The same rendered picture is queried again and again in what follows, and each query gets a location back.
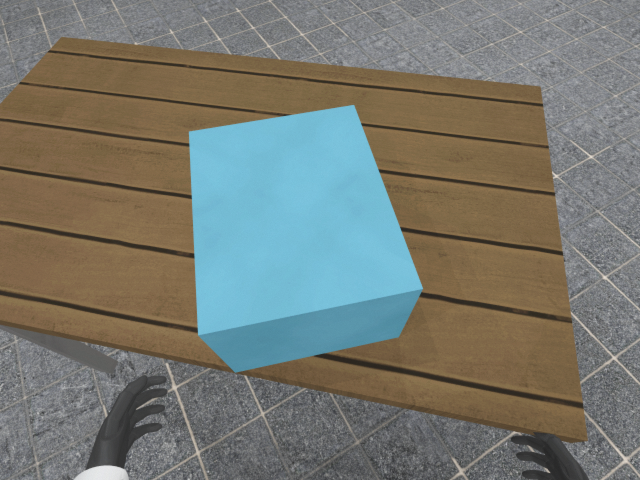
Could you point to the table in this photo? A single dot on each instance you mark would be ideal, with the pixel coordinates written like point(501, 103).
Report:
point(96, 224)

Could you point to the carton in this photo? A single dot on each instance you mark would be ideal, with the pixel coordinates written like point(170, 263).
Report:
point(298, 251)

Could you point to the robot left hand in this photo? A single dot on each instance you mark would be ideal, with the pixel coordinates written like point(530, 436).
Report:
point(117, 433)

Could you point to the robot right hand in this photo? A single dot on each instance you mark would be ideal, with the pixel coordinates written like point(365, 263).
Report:
point(557, 459)

